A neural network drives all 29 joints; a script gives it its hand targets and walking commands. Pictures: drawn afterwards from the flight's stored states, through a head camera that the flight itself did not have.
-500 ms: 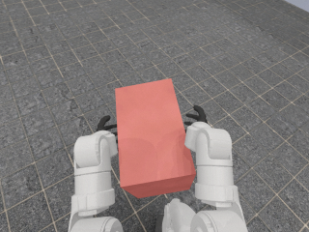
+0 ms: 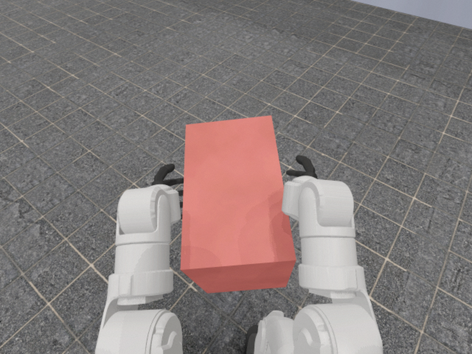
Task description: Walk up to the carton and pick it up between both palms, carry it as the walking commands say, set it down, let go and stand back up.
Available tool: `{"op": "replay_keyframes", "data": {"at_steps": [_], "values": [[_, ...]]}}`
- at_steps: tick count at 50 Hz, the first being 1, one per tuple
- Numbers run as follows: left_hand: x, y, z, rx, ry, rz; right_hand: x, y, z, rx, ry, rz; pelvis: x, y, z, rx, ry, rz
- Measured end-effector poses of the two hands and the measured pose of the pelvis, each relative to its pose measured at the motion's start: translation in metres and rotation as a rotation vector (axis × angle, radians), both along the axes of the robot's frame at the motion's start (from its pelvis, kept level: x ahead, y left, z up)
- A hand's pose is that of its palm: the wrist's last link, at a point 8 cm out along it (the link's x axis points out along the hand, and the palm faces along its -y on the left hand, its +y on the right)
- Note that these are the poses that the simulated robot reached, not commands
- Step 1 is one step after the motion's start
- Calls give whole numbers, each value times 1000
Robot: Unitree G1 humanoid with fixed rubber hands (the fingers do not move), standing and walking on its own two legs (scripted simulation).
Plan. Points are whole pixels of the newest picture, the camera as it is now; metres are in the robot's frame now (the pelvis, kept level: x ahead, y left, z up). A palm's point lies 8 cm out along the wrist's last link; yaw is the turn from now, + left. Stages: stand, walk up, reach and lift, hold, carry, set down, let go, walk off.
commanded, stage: carry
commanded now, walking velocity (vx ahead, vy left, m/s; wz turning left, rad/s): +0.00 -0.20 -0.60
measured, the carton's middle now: (237, 208) +0.37 +0.00 +0.00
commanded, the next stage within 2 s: none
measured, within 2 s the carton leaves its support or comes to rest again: neither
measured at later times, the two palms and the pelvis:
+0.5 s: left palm (375, 282) +0.21 -0.19 +0.06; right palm out of the picture +0.13 -0.42 +0.06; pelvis -0.14 -0.18 -0.01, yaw -14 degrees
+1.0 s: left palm out of the picture +0.01 -0.33 +0.11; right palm out of the picture -0.11 -0.53 +0.10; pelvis -0.32 -0.27 +0.01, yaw -29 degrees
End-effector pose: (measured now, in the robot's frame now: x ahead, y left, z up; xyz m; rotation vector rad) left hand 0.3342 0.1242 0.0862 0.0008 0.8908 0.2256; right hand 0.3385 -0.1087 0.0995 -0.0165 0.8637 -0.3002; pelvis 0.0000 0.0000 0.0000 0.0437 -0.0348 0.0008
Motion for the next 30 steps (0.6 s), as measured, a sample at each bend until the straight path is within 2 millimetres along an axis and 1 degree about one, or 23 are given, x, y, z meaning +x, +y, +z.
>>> {"op": "replay_keyframes", "data": {"at_steps": [3,5,7,9,13,16,18,21,23,25,27,30], "values": [[-2,-38,6,36,-35,2,-6,-39,-6,1,-33,39,-18,-26,-6,10,7,12],[-12,-63,5,39,-28,15,-18,-64,-12,8,-25,47,-31,-41,-3,1,13,10],[-26,-87,-1,16,12,16,-37,-87,-16,5,16,24,-43,-56,6,-8,30,-32],[-39,-112,-11,-35,61,-9,-63,-111,-19,-14,64,-42,-54,-71,12,-7,83,-119],[-63,-166,-29,-47,73,-147,-113,-162,-28,10,66,-225,-67,-97,8,-42,118,-189],[-78,-210,-34,-16,53,-218,-135,-204,-34,12,45,-254,-78,-126,0,-17,97,-230],[-87,-240,-34,14,27,-249,-148,-234,-39,40,8,-279,-90,-144,-5,-38,78,-243],[-101,-281,-31,32,8,-291,-171,-273,-43,61,-20,-320,-110,-164,-7,-24,70,-231],[-110,-303,-29,26,1,-323,-188,-293,-40,61,-29,-356,-124,-173,-6,-23,65,-235],[-121,-319,-28,0,-3,-350,-206,-307,-36,50,-37,-394,-139,-181,-5,-26,67,-242],[-133,-331,-29,-34,-3,-361,-224,-316,-31,31,-42,-426,-154,-189,-5,-30,68,-253],[-157,-340,-30,-85,-7,-357,-250,-322,-21,-9,-50,-452,-178,-200,-5,-29,66,-283]]}}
